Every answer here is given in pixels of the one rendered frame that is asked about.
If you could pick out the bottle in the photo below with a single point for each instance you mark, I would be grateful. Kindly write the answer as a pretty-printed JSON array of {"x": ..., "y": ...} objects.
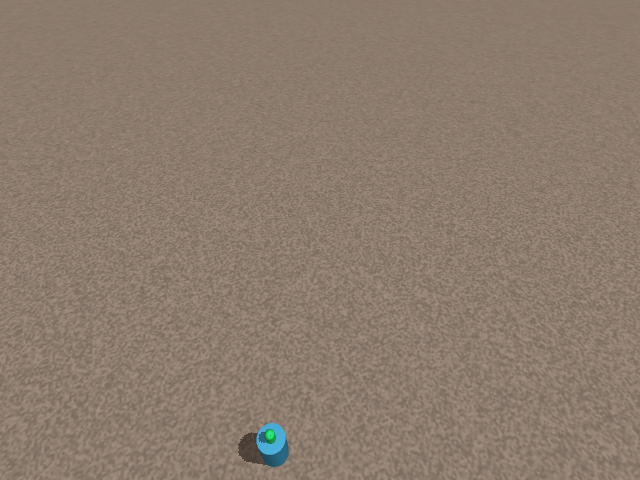
[{"x": 272, "y": 444}]

